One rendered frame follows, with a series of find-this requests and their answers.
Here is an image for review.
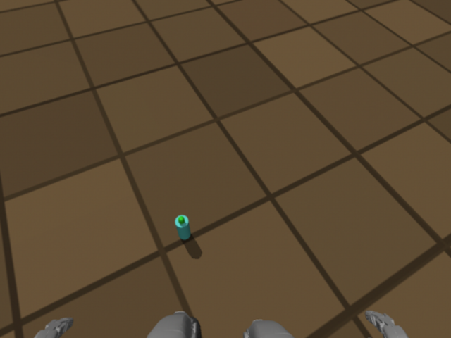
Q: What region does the right robot hand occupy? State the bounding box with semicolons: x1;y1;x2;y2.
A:
365;311;409;338

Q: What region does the left robot hand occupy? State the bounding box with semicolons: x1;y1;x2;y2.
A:
34;318;73;338

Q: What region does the bottle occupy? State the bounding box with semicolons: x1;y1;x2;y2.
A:
175;215;190;240

